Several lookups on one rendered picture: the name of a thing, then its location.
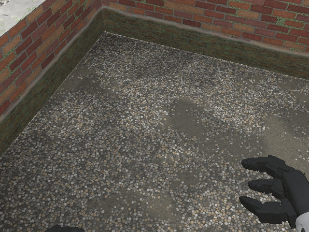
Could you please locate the right robot forearm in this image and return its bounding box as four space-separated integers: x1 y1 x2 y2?
295 212 309 232

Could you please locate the robot right hand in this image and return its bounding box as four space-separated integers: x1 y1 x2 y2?
239 155 309 229

